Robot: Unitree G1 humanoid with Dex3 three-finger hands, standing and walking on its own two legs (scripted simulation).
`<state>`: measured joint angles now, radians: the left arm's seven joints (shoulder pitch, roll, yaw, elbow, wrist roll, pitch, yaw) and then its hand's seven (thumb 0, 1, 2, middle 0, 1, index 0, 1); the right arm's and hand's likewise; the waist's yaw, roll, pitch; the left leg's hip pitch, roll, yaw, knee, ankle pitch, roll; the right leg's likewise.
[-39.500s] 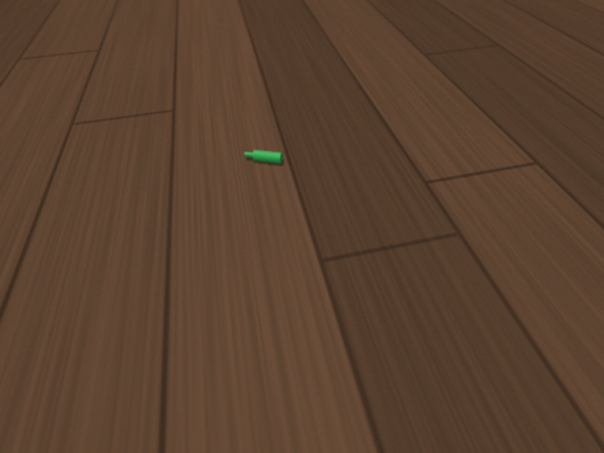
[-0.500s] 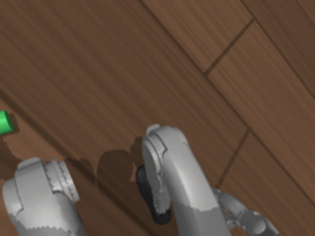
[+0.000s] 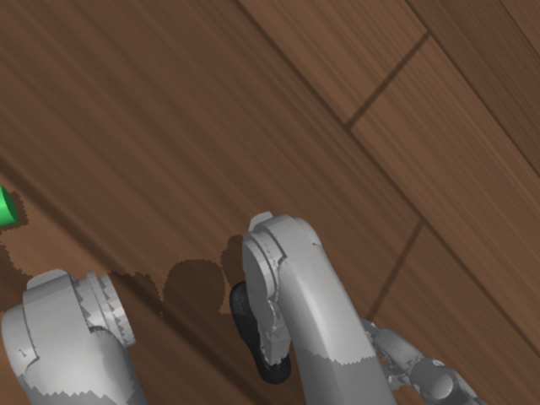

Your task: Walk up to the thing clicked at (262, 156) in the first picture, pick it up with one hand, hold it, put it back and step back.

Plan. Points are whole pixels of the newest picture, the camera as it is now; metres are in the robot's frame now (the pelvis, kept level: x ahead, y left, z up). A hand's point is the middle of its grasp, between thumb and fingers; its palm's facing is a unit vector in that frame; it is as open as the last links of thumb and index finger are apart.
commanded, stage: open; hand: left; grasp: from above
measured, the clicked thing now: out of the picture +0.41 +0.38 -0.26
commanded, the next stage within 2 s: withdraw in 0.04 s
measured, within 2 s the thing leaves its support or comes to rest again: neither
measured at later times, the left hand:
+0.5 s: hand out of the picture +0.42 +0.38 -0.16, palm faces -0.28 -0.11 -0.96, open 13.9 cm
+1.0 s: hand out of the picture +0.38 +0.37 -0.09, palm faces -0.48 -0.13 -0.87, open 13.8 cm
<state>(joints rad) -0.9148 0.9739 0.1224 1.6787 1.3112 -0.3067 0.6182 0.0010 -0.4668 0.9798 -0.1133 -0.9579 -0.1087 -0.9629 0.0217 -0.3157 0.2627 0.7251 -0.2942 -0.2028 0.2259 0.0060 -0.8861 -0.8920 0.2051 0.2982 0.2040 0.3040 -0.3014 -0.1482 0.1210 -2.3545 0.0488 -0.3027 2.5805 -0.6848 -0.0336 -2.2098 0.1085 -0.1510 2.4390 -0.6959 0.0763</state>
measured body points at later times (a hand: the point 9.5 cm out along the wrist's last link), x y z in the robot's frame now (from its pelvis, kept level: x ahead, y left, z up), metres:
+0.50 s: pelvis +0.01 +0.00 +0.01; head +0.22 +0.13 +0.39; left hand +0.43 +0.38 -0.11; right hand +0.11 -0.25 -0.07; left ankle +0.07 +0.14 -0.26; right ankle +0.11 -0.12 -0.26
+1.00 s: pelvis -0.01 -0.01 +0.05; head +0.19 +0.09 +0.44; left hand +0.41 +0.37 -0.04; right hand +0.10 -0.28 -0.05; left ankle +0.07 +0.14 -0.26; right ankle +0.11 -0.12 -0.26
